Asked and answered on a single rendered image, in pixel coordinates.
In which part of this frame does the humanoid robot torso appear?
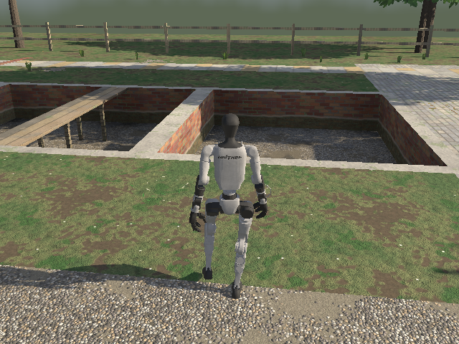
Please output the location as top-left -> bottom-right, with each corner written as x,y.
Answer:
213,142 -> 247,215

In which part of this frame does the robot right forearm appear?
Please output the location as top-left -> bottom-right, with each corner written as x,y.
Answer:
255,174 -> 267,204

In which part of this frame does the robot right hand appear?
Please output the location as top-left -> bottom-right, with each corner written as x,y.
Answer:
253,202 -> 268,219

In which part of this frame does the robot head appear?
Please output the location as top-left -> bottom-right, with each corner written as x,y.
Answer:
218,113 -> 242,148

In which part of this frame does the right robot upper arm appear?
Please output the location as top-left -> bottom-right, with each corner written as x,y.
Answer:
245,145 -> 262,184

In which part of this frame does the robot left forearm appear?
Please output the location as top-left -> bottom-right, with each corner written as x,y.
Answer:
191,175 -> 205,213

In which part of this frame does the left robot upper arm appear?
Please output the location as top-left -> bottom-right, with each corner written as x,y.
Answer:
198,144 -> 215,186

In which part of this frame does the robot left hand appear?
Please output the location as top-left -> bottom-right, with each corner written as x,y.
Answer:
189,211 -> 207,232

